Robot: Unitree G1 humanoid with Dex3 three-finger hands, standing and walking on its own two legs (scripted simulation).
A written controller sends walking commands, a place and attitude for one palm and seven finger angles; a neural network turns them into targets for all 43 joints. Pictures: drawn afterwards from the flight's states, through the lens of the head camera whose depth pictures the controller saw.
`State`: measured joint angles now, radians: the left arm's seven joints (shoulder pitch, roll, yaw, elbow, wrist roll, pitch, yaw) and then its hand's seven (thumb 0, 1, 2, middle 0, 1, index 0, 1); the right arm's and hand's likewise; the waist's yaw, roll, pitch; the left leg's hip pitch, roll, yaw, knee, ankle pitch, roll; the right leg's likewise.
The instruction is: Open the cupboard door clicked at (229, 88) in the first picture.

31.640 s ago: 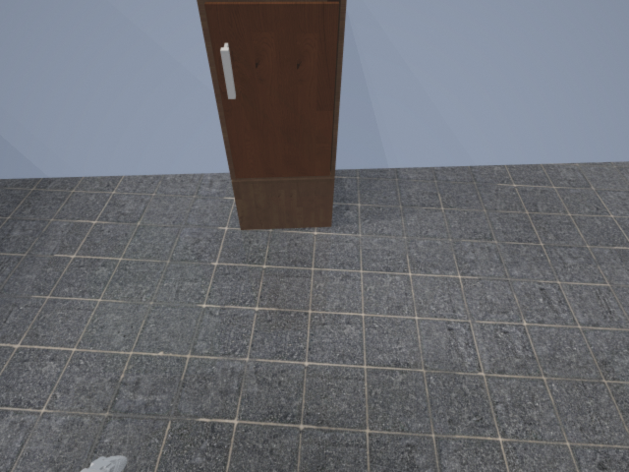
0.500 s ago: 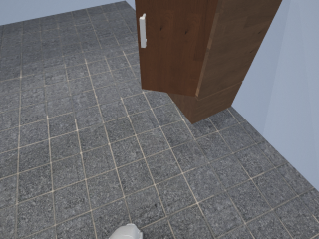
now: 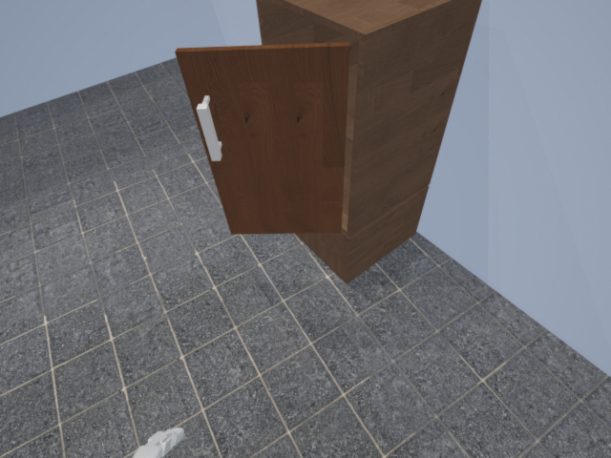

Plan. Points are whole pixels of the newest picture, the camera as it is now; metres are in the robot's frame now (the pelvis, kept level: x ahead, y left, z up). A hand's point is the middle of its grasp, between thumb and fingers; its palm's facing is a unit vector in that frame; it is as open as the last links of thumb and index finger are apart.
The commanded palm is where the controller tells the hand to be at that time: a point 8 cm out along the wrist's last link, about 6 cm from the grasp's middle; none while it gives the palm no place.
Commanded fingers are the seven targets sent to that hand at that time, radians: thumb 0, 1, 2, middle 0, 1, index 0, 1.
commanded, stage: take the last steps up to it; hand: left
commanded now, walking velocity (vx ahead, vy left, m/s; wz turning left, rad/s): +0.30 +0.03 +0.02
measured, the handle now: (211, 128) +0.80 +0.25 -0.02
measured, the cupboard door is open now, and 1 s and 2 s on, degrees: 51 51 51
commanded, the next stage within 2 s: come to a stop and stand still in 0.42 s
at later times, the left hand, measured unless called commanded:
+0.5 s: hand out of the picture +0.13 +0.22 -0.18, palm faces +0.06 -0.99 -0.12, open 7.3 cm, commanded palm none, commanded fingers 0.00 0.90 0.90 -0.20 -0.30 -0.20 -0.30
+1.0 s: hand (197, 364) +0.30 +0.21 -0.16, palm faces +0.00 -0.98 -0.21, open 7.3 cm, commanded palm none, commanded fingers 0.00 0.90 0.90 -0.20 -0.30 -0.20 -0.30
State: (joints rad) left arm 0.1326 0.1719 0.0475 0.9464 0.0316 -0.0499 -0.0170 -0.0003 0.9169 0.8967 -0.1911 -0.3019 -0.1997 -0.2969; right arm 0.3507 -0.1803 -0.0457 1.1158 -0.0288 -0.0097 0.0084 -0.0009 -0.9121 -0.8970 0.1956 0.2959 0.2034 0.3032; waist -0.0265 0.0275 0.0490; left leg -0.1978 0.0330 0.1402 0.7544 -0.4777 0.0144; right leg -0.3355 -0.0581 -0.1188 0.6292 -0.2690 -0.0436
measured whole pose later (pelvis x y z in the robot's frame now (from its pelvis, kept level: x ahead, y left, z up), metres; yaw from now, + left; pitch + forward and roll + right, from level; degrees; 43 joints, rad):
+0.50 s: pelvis +0.17 +0.06 +0.00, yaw -1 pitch +0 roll +0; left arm 0.33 0.16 0.04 1.13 0.03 0.00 0.00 0.01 0.92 0.90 -0.19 -0.30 -0.20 -0.30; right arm 0.17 -0.15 -0.03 1.01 -0.03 -0.06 -0.01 0.00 -0.91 -0.90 0.19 0.30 0.20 0.30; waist 0.03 -0.06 0.06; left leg -0.31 0.01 0.16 0.53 -0.21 0.07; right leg -0.40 -0.07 -0.05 1.10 -0.42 -0.02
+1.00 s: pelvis +0.21 +0.04 +0.01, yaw +0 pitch -1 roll +1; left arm 0.14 0.16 0.03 0.99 0.03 0.02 0.03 0.00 0.92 0.90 -0.20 -0.30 -0.20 -0.30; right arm 0.21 -0.17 -0.05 1.06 0.00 0.07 -0.02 0.00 -0.91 -0.90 0.20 0.30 0.20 0.30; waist -0.01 -0.02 0.09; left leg -0.32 -0.01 0.03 0.86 -0.52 -0.04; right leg -0.28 -0.05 -0.08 0.53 -0.23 -0.02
